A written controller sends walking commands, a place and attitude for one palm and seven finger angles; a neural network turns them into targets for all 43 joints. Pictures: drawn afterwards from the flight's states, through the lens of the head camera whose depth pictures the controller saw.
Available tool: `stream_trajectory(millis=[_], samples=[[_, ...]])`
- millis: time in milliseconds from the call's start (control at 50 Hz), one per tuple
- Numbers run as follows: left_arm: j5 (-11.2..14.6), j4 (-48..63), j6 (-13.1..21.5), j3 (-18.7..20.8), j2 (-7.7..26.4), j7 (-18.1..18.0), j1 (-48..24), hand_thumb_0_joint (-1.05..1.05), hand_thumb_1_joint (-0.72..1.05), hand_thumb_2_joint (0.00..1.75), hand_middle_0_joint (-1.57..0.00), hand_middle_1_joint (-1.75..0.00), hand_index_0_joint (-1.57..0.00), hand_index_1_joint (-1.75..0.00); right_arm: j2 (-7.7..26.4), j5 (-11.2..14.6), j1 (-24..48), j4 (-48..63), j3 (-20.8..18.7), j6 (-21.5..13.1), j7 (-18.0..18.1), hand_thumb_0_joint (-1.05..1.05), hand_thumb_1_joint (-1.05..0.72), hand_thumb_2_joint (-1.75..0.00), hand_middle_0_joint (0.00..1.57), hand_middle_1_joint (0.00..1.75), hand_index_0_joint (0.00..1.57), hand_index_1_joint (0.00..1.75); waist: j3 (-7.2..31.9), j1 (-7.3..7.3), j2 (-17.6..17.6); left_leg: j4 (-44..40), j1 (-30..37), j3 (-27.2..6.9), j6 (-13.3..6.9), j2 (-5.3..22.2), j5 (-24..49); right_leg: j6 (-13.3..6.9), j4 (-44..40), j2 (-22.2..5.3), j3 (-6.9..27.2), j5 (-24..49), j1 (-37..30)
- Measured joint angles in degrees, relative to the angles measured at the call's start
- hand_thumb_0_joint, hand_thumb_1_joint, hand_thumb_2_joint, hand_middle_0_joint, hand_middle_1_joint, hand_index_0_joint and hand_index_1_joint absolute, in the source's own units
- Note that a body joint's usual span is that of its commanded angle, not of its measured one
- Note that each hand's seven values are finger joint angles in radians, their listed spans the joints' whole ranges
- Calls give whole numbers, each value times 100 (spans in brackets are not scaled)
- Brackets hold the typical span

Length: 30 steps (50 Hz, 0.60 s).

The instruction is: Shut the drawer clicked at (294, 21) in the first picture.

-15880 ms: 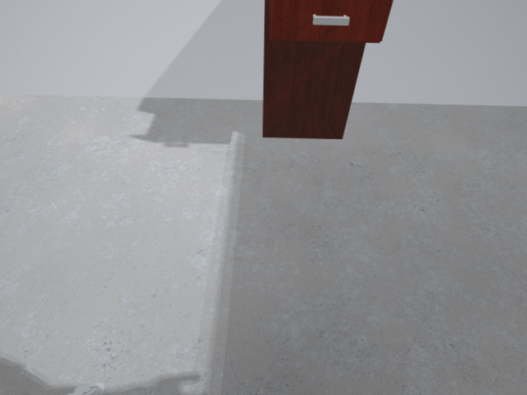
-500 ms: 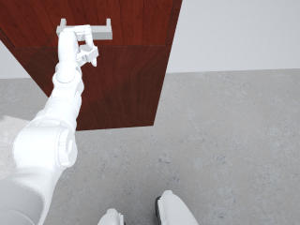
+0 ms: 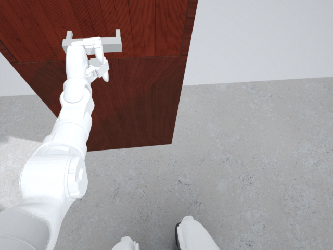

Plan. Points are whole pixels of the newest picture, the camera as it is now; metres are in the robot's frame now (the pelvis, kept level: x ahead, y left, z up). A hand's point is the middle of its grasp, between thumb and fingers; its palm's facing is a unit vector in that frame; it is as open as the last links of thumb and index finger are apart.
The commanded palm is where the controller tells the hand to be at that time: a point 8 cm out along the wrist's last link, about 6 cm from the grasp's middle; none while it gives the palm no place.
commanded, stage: pull the fist back off the drawer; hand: left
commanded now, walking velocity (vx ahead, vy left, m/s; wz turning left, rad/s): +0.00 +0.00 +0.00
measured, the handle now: (93, 39) +0.62 +0.10 +0.10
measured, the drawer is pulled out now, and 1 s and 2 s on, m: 0.00 0.00 0.00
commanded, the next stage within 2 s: draw the hand back to the body in 0.22 s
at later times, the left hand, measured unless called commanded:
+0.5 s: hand (90, 80) +0.47 +0.10 +0.11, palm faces -0.03 -1.00 -0.03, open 3.3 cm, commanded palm +0.42 +0.16 +0.12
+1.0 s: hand (34, 142) +0.32 +0.16 +0.17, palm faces +0.10 -0.97 -0.21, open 3.3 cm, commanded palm +0.28 +0.22 +0.17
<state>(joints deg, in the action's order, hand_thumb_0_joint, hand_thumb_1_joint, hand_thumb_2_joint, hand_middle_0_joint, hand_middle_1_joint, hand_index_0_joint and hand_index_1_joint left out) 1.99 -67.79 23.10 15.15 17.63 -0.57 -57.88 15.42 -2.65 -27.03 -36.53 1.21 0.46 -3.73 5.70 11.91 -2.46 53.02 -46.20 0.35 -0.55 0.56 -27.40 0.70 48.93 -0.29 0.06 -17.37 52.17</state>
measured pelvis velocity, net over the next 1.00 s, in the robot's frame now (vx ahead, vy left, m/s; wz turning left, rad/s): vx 0.02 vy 0.00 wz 0.02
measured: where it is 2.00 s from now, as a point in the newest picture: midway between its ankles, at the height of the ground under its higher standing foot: outside the picture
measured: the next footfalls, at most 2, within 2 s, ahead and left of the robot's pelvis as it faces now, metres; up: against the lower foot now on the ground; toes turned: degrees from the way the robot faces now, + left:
none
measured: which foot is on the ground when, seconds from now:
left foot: down 0.00-1.00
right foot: down 0.00-1.00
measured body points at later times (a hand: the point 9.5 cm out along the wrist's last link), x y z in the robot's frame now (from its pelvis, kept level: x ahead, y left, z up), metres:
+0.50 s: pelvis +0.03 -0.01 +0.02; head +0.10 -0.02 +0.46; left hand +0.47 +0.16 +0.12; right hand +0.10 -0.27 -0.10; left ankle -0.03 +0.11 -0.68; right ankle +0.05 -0.13 -0.69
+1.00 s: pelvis +0.02 +0.00 +0.05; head +0.02 -0.02 +0.50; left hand +0.30 +0.21 +0.18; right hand +0.21 -0.22 -0.04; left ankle -0.03 +0.11 -0.69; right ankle +0.05 -0.13 -0.69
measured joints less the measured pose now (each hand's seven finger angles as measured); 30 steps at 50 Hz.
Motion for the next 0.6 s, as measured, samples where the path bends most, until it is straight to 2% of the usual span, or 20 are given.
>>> stream_trajectory(millis=[120, 240, 380, 480, 600], samples=[[73, 719, -99, -66, -348, 3, 778, 2, 90, 92, -140, -160, -140, -160, -41, 98, 115, 156, -69, 162, -8, 1, -91, -90, 20, 30, 20, 30, 60, -209, -13, -230, 401, 79, 15, 44, -40, -18, -116, 54, 71, -68, -315], [129, 1285, -170, -274, -644, -54, 1335, 1, 90, 91, -140, -160, -140, -160, -80, 180, 413, 203, -117, 132, 39, 1, -91, -90, 20, 30, 20, 30, 44, -410, 3, -385, 711, 51, 46, 50, -51, -41, -187, 56, 41, -137, -598], [169, 1498, -250, -292, -613, 71, 1415, 2, 90, 91, -140, -160, -140, -160, -92, 228, 736, 237, -143, 16, 126, 1, -91, -90, 20, 30, 20, 30, 42, -527, 58, -444, 827, -1, 83, 43, -37, -81, -190, 43, -10, -174, -707], [392, 2383, -491, -308, -605, 396, 2175, 1, 90, 90, -140, -160, -140, -160, -80, 343, 672, 394, -167, 23, 122, 1, -91, -90, 20, 30, 20, 30, 147, -690, 23, -712, 1146, 53, 76, 59, 34, -91, -392, 68, 39, -123, -982], [667, 3486, -926, -543, -644, 651, 3198, 1, 91, 90, -140, -160, -140, -160, -62, 483, 719, 466, -106, -20, 197, 1, -91, -90, 20, 30, 20, 30, 42, -860, -25, -1001, 1715, -4, 84, 60, 128, -83, -698, 61, -19, -49, -1589]])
